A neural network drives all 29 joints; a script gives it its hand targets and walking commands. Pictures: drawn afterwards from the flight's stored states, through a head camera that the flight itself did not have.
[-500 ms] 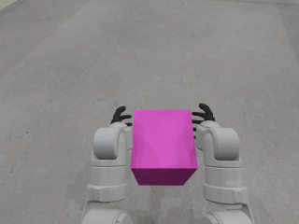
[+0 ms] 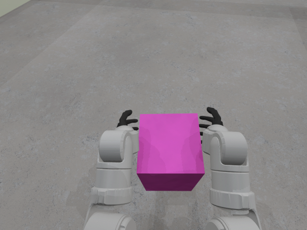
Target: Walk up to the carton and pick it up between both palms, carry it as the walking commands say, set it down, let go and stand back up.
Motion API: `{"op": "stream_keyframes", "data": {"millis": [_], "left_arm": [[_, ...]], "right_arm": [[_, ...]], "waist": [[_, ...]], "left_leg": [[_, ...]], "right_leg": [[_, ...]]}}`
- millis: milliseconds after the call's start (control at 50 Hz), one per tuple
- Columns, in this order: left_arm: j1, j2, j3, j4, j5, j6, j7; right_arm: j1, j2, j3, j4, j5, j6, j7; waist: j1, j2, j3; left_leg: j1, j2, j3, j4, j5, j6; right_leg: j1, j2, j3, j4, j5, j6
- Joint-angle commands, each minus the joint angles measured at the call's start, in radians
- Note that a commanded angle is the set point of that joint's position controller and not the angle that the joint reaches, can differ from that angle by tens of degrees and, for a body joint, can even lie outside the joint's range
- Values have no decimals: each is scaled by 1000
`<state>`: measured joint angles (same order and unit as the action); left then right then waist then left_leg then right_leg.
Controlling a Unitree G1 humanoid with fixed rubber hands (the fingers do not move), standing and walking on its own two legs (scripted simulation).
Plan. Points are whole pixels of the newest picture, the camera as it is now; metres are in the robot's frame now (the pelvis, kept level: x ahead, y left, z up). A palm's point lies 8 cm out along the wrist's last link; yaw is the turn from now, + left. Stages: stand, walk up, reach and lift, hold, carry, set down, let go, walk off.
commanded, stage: carry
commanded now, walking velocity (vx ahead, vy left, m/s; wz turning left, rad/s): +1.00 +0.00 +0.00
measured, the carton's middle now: (168, 156) +0.32 -0.01 -0.02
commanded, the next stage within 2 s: none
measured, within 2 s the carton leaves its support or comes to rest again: neither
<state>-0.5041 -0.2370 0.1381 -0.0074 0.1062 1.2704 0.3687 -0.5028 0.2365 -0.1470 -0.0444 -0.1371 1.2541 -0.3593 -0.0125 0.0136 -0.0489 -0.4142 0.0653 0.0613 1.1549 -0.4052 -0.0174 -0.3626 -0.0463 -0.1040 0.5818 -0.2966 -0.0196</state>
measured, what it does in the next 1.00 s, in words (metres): walks ahead: left foot, then right foot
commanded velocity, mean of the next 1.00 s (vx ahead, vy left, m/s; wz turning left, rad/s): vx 0.58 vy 0.00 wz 0.00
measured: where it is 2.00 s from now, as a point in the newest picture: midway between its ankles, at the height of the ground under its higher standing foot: (169, 111)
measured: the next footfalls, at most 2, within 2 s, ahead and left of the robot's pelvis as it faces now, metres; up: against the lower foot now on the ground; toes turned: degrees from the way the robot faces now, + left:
left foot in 0.24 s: +0.38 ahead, +0.12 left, +0.00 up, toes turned +6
right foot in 0.54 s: +0.52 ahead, -0.14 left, +0.00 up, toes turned -8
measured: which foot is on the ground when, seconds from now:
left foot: up 0.00-0.22, down 0.24-0.56, up 0.58-0.80, down 0.82-1.00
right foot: down 0.00-0.22, up 0.24-0.52, down 0.54-0.84, up 0.86-1.00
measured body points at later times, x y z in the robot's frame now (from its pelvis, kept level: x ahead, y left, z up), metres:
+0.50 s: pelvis +0.37 +0.00 +0.01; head +0.40 +0.00 +0.46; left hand +0.70 +0.10 +0.10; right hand +0.69 -0.13 +0.10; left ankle +0.34 +0.12 -0.73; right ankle +0.42 -0.13 -0.71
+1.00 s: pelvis +0.65 -0.02 +0.01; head +0.69 -0.03 +0.46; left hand +0.99 +0.07 +0.09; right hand +0.98 -0.16 +0.09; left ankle +0.64 +0.09 -0.73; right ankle +0.63 -0.14 -0.71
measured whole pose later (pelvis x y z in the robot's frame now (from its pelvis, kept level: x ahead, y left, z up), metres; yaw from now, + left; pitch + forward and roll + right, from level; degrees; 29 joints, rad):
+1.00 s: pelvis +0.65 -0.02 +0.01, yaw -3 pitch +6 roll +0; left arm -0.47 -0.22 0.14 -0.10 0.11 1.28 0.36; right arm -0.51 0.24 -0.13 -0.05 -0.14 1.23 -0.30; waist -0.01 0.00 -0.04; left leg -0.30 0.06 0.17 0.45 -0.25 0.01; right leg -0.40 -0.06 -0.08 0.66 -0.43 0.01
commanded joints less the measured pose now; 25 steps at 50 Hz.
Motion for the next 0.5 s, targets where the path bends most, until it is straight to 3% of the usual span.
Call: {"op": "stream_keyframes", "data": {"millis": [0,20,40,60,80,100,120,140,160,180,200,220,240,260,280,300,320,340,360,400,420,440,460,480], "left_arm": [[-752,-1075,-558,-157,-484,-56,-410],[-694,-1071,-540,-124,-470,-45,-407],[-697,-1060,-544,-145,-469,-47,-407],[-712,-1044,-553,-173,-474,-46,-398],[-675,-1059,-547,-179,-465,-47,-399],[-685,-1056,-560,-184,-472,-46,-400],[-660,-1058,-562,-175,-452,-45,-400],[-634,-1051,-569,-191,-460,-50,-406],[-599,-1030,-561,-161,-440,-41,-405],[-635,-1031,-566,-187,-433,-50,-404],[-648,-1025,-570,-217,-441,-49,-402],[-649,-1041,-583,-182,-440,-46,-406],[-670,-1046,-598,-200,-451,-42,-408],[-630,-1060,-575,-148,-446,-35,-412],[-646,-1050,-563,-151,-448,-30,-408],[-680,-1064,-570,-150,-453,-37,-409],[-657,-1084,-594,-149,-460,-40,-403],[-695,-1069,-602,-192,-468,-48,-404],[-692,-1079,-622,-214,-477,-54,-397],[-651,-1080,-620,-186,-474,-54,-389],[-695,-1046,-627,-248,-478,-62,-391],[-693,-1045,-611,-204,-467,-49,-396],[-644,-1039,-594,-168,-455,-39,-396],[-643,-1033,-573,-141,-441,-39,-397]], "right_arm": [[-596,1099,595,-36,485,-15,404],[-590,1091,589,-43,485,-12,405],[-568,1081,576,-26,473,-18,407],[-530,1098,568,2,467,-11,402],[-559,1080,563,-74,459,-21,394],[-538,1088,559,-56,449,-16,386],[-538,1085,547,-52,448,-16,389],[-483,1067,541,-58,434,-24,388],[-443,1073,528,-33,414,-20,387],[-470,1093,548,-40,447,-24,400],[-465,1099,564,-44,456,-19,401],[-502,1052,549,-54,445,-29,403],[-449,1068,528,-23,419,-33,410],[-495,1056,537,-32,416,-32,410],[-461,1076,545,-3,414,-21,411],[-461,1102,547,17,426,-21,413],[-474,1105,544,-14,434,-31,415],[-472,1135,555,-8,439,-31,411],[-440,1098,534,-26,427,-38,410],[-432,1090,536,-20,428,-37,416],[-441,1074,521,-41,426,-42,418],[-483,1066,528,-48,425,-38,415],[-458,1051,535,-40,411,-34,407],[-522,1027,545,-72,417,-34,399]], "waist": [[50,-93,-451],[46,-121,-470],[47,-82,-430],[44,-99,-411],[41,-137,-364],[41,-205,-348],[41,-196,-366],[34,-250,-388],[16,-214,-416],[-13,-121,-516],[-35,-51,-589],[-6,155,-601],[-14,299,-507],[-20,284,-503],[-24,128,-500],[-28,134,-454],[-22,112,-499],[-19,112,-468],[-18,158,-483],[-11,190,-436],[-14,216,-422],[-15,196,-420],[-13,208,-404],[-6,145,-425]], "left_leg": [[-647,22,-62,85,-9,-20],[-569,45,-51,-32,19,-20],[-533,43,-34,-159,15,-24],[-432,40,-13,-283,65,-24],[-317,16,34,-430,155,-24],[-208,-22,109,-533,288,-22],[-98,-52,139,-593,298,-15],[-35,-86,200,-635,315,-11],[108,-100,221,-714,379,0],[356,-110,214,-783,401,13],[629,-9,76,-750,381,17],[820,189,-188,-697,517,34],[853,286,-427,-728,703,124],[855,348,-495,-765,754,191],[836,340,-452,-764,739,195],[820,312,-375,-772,678,155],[789,280,-318,-780,709,142],[721,291,-295,-814,660,139],[706,271,-223,-823,639,127],[608,195,-74,-821,672,102],[570,184,-30,-821,655,90],[541,191,-29,-815,512,91],[517,186,-9,-795,496,94],[452,167,45,-729,404,67]], "right_leg": [[968,-271,430,-156,656,-147],[895,-280,377,-185,662,-135],[838,-257,315,-198,656,-128],[744,-261,277,-219,655,-127],[635,-206,171,-257,631,-103],[569,-162,80,-248,703,-80],[525,-181,53,-236,666,-75],[565,-164,-5,-151,905,-64],[521,-180,-23,-44,998,-48],[441,-151,-42,195,979,-21],[212,-117,-16,367,699,17],[-53,-27,17,483,10,45],[-283,62,64,634,-145,52],[-381,31,94,714,-100,21],[-384,7,126,684,-58,24],[-421,-9,133,612,-50,20],[-372,-45,126,512,-39,42],[-320,-56,137,404,-59,43],[-275,-26,79,269,-109,42],[-146,7,4,94,-65,52],[-103,34,-47,38,-27,48],[-65,26,-42,-43,23,46],[-13,34,-68,-116,101,44],[127,15,-74,-207,243,33]]}}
